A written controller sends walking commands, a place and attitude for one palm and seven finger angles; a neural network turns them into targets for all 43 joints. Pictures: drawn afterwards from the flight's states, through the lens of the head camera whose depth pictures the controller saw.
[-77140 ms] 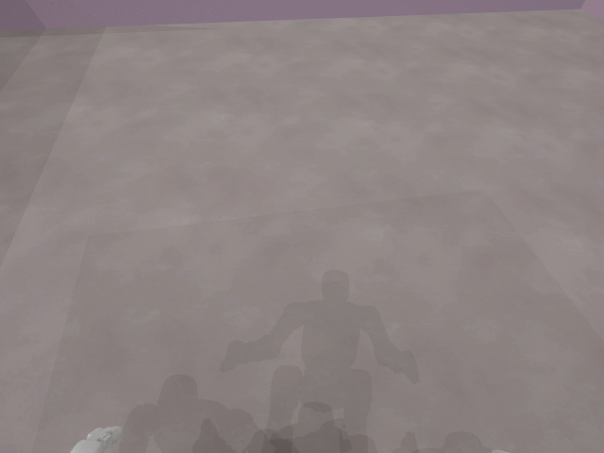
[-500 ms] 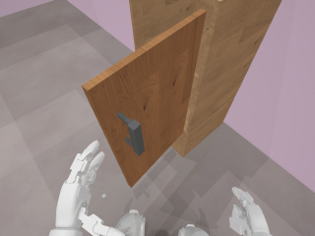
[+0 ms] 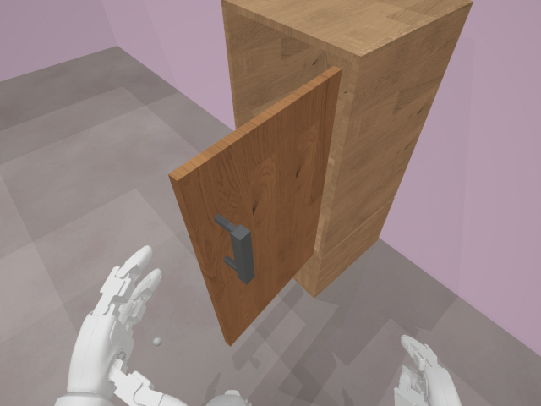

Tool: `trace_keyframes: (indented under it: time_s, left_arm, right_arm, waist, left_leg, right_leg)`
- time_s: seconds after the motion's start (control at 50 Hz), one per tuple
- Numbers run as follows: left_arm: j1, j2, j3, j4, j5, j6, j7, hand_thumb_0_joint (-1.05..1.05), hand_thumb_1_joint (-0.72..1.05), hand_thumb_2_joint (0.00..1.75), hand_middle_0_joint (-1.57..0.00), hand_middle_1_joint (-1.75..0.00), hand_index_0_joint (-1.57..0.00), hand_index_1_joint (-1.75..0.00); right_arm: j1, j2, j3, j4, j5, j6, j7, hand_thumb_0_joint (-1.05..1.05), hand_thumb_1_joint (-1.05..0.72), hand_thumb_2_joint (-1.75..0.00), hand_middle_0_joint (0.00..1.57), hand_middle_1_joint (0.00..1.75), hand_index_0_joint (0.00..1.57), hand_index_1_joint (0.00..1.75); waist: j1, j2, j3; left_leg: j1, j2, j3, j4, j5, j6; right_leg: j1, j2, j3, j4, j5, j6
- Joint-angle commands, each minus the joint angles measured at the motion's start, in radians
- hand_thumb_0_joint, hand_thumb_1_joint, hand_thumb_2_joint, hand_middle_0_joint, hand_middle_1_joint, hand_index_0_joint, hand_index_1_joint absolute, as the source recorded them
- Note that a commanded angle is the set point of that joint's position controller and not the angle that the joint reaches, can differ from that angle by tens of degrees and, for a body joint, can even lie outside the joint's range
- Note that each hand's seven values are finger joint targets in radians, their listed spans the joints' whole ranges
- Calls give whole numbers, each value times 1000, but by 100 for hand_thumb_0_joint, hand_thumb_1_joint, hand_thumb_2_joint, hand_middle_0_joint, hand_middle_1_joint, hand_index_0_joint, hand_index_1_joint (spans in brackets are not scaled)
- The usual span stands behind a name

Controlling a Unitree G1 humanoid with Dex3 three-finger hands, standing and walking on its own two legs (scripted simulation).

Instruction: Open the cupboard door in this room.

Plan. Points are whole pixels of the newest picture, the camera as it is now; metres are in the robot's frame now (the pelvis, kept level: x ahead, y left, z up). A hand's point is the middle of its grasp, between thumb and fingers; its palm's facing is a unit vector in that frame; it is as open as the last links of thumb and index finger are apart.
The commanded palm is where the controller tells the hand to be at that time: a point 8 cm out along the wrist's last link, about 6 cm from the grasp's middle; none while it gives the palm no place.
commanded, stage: draw the hand back to the body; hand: left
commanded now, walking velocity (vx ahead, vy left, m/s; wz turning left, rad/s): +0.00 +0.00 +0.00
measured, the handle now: (234, 249) +0.35 +0.08 +0.04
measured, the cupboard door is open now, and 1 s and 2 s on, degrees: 98 98 98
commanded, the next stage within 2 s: step back with the hand held close in 1.22 s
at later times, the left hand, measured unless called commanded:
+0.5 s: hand (59, 295) +0.21 +0.24 +0.15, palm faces +0.29 -0.88 -0.37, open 13.2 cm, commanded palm +0.17 +0.29 +0.18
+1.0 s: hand out of the picture +0.23 +0.29 +0.23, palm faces +0.45 -0.80 -0.39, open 7.9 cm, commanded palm +0.18 +0.32 +0.24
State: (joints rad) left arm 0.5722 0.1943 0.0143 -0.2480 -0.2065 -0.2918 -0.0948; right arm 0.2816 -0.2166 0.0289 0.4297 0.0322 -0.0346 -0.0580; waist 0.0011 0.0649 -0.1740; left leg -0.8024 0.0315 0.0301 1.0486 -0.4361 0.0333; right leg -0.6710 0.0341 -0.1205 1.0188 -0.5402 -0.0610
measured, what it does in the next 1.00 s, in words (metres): rises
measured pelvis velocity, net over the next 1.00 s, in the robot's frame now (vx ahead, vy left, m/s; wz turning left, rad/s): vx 0.03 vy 0.02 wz -0.02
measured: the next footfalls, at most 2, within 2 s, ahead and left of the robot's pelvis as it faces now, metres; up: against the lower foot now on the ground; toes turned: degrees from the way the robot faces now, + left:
none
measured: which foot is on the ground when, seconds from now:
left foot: down 0.00-1.00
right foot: down 0.00-1.00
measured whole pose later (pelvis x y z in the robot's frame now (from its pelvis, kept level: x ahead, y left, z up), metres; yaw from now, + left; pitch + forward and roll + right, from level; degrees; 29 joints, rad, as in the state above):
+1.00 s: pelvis +0.03 +0.02 +0.07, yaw -1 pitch -3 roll +0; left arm 0.47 0.34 0.34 -0.38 -0.08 -0.06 0.12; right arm 0.20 -0.24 0.03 0.61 0.01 -0.06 -0.06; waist 0.06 0.06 0.00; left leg -0.15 -0.03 0.08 0.42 -0.22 0.06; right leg -0.03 0.01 -0.05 0.37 -0.28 -0.02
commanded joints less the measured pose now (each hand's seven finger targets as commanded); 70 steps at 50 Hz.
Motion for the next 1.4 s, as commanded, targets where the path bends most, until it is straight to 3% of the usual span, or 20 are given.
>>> trace_keyframes:
  time_s: [0.0,0.12,0.14,0.16,0.18,0.2,0.34,0.44,0.52,0.62,0.82,0.88,0.96,1.04,1.12,1.3,1.32,1.34,1.36,1.38]
  left_arm:
    - [-46,125,101,-285,-30,-71,-2,0,-50,30,-15,-30,-15,-30]
    - [-25,148,143,-298,-63,-61,-33,0,-32,37,-16,-30,-16,-30]
    - [49,296,188,-268,79,28,81,0,-29,39,-16,-30,-16,-30]
    - [22,209,127,-329,93,67,125,0,-26,40,-16,-30,-16,-30]
    - [44,186,124,-303,97,97,148,0,-22,42,-16,-30,-16,-30]
    - [42,178,118,-305,116,116,166,0,-18,43,-16,-30,-16,-30]
    - [-37,270,198,-361,155,177,244,0,6,54,-17,-30,-17,-30]
    - [-66,275,234,-352,159,193,256,0,23,62,-18,-30,-18,-30]
    - [-65,270,256,-374,157,191,250,0,37,68,-18,-30,-18,-30]
    - [-71,301,331,-365,144,193,241,0,55,75,-19,-30,-19,-30]
    - [-190,371,456,-388,132,177,244,0,90,90,-20,-30,-20,-30]
    - [-153,300,394,-323,130,185,230,0,90,90,-20,-30,-20,-30]
    - [-164,311,397,-317,126,180,223,0,90,90,-20,-30,-20,-30]
    - [-189,367,442,-351,128,166,230,0,90,90,-20,-30,-20,-30]
    - [-191,360,435,-373,130,153,234,0,90,90,-20,-30,-20,-30]
    - [-169,331,418,-296,120,147,224,0,90,90,-20,-30,-20,-30]
    - [-256,356,421,-368,121,136,225,0,90,90,-20,-30,-20,-30]
    - [-405,520,578,-396,142,89,242,0,90,90,-20,-30,-20,-30]
    - [-262,421,510,-320,139,85,229,0,90,90,-20,-30,-20,-30]
    - [-182,385,480,-289,141,93,224,0,90,90,-20,-30,-20,-30]
  right_arm:
    - [-101,-114,-39,-178,4,-82,-18,0,-90,-90,20,30,20,30]
    - [-86,-118,-37,-151,11,-115,-17,0,-90,-90,20,30,20,30]
    - [-93,-118,-48,-151,7,-85,-47,0,-90,-90,20,30,20,30]
    - [-106,-103,-33,-168,1,-76,-57,0,-90,-90,20,30,20,30]
    - [-93,-99,-34,-155,2,-70,-60,0,-90,-90,20,30,20,30]
    - [-98,-103,-31,-147,1,-65,-61,0,-90,-90,20,30,20,30]
    - [-134,-116,-13,-108,-7,-67,-74,0,-90,-90,20,30,20,30]
    - [-147,-120,-6,-69,-9,-90,-68,0,-90,-90,20,30,20,30]
    - [-152,-121,-8,-48,-14,-103,-52,0,-90,-90,20,30,20,30]
    - [-172,-125,-16,-26,-19,-97,-36,0,-90,-90,20,30,20,30]
    - [-194,-129,-29,11,-21,-90,-22,0,-90,-90,20,30,20,30]
    - [-195,-134,-34,17,-22,-83,-13,0,-90,-90,20,30,20,30]
    - [-208,-142,-43,13,-23,-74,-11,0,-90,-90,20,30,20,30]
    - [-219,-134,-41,21,-23,-78,-20,0,-90,-90,20,30,20,30]
    - [-227,-123,-38,30,-22,-96,-25,0,-90,-90,20,30,20,30]
    - [-229,-129,-49,42,-21,-101,-25,0,-90,-90,20,30,20,30]
    - [-240,-129,-48,38,-22,-106,-26,0,-90,-90,20,30,20,30]
    - [-214,-123,-33,0,-6,-86,-26,0,-90,-90,20,30,20,30]
    - [-226,-127,-49,27,-21,-77,-29,0,-90,-90,20,30,20,30]
    - [-225,-131,-52,29,-25,-66,-25,0,-90,-90,20,30,20,30]
  waist:
    - [8,-6,-53]
    - [4,8,-41]
    - [62,-8,-57]
    - [30,2,-7]
    - [23,-34,13]
    - [25,-11,28]
    - [32,-34,35]
    - [39,2,71]
    - [44,19,71]
    - [55,-32,87]
    - [60,42,87]
    - [53,16,137]
    - [57,-40,129]
    - [64,-4,112]
    - [61,63,135]
    - [59,-49,182]
    - [57,-26,158]
    - [22,8,269]
    - [24,-82,214]
    - [23,-98,205]
  left_leg:
    - [208,-28,-78,-186,81,1]
    - [279,-23,-90,-237,122,-1]
    - [312,-7,-73,-279,130,2]
    - [341,-15,-59,-292,147,6]
    - [354,-12,-62,-302,147,4]
    - [378,-11,-57,-315,162,8]
    - [519,-2,-66,-440,234,12]
    - [596,3,-81,-520,305,2]
    - [668,16,-91,-571,406,-10]
    - [707,22,-78,-613,495,-15]
    - [771,22,-71,-665,514,-23]
    - [767,26,-69,-680,494,-21]
    - [759,17,-60,-694,424,-10]
    - [757,5,-49,-692,376,-6]
    - [768,0,-44,-690,357,-6]
    - [763,-4,-27,-691,334,4]
    - [774,-8,-27,-685,333,7]
    - [698,5,-48,-656,242,16]
    - [695,5,-56,-612,252,22]
    - [710,5,-46,-595,286,23]
  right_leg:
    - [28,-7,112,-257,125,44]
    - [65,3,81,-278,201,44]
    - [112,-43,159,-361,208,28]
    - [114,-51,160,-399,214,36]
    - [118,-53,140,-409,212,40]
    - [134,-50,129,-413,234,40]
    - [268,-45,101,-492,307,37]
    - [347,-43,91,-540,357,33]
    - [396,-38,84,-568,397,36]
    - [471,-35,83,-611,464,36]
    - [536,-32,94,-673,485,32]
    - [524,-31,92,-688,472,35]
    - [540,-30,96,-705,455,37]
    - [557,-35,106,-720,440,34]
    - [536,-37,113,-737,424,33]
    - [513,-37,122,-768,403,44]
    - [515,-41,129,-771,406,44]
    - [419,-92,198,-822,405,48]
    - [399,-116,219,-823,419,56]
    - [390,-125,223,-818,466,61]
